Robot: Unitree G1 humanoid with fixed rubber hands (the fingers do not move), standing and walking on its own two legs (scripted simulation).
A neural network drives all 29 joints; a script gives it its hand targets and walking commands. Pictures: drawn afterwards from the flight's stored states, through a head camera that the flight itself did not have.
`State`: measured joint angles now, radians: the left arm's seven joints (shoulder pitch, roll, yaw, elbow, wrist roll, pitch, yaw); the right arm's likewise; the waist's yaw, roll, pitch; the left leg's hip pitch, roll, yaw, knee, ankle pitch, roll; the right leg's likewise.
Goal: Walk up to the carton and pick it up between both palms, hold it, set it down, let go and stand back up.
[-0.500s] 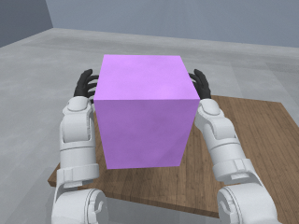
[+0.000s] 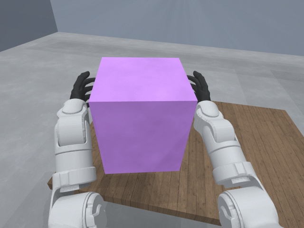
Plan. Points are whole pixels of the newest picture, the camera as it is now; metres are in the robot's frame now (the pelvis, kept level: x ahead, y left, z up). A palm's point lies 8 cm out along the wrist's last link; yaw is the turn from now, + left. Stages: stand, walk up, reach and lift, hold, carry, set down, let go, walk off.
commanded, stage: hold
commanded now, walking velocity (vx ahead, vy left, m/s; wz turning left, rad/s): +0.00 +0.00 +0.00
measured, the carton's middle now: (141, 115) +0.39 +0.00 +0.17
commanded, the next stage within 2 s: none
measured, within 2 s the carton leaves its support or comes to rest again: neither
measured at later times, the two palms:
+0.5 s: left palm (82, 99) +0.37 +0.14 +0.24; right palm (203, 101) +0.36 -0.16 +0.23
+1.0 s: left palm (79, 102) +0.36 +0.15 +0.24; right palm (203, 104) +0.35 -0.15 +0.23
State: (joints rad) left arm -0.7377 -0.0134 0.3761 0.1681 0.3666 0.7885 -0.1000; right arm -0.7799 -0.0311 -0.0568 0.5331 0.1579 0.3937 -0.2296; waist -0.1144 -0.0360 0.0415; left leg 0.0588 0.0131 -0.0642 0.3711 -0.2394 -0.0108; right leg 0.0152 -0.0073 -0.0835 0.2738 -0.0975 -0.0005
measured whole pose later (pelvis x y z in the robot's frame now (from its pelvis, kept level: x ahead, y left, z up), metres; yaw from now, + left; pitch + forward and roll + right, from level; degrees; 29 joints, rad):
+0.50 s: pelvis +0.01 +0.01 +0.00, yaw -1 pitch -11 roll -1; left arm -0.73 -0.05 0.37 0.17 0.38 0.77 -0.07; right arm -0.77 -0.06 -0.05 0.54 0.17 0.37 -0.20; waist -0.12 -0.01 0.03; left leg 0.08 0.01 -0.05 0.35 -0.24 0.00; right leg 0.03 -0.01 -0.07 0.26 -0.10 0.01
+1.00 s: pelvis +0.01 +0.01 +0.00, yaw -1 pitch -12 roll -2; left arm -0.68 -0.06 0.34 0.07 0.38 0.81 -0.07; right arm -0.72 -0.06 -0.02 0.47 0.21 0.38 -0.22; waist -0.12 -0.02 0.04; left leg 0.09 0.01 -0.03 0.37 -0.26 0.01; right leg 0.05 -0.01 -0.05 0.25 -0.09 0.02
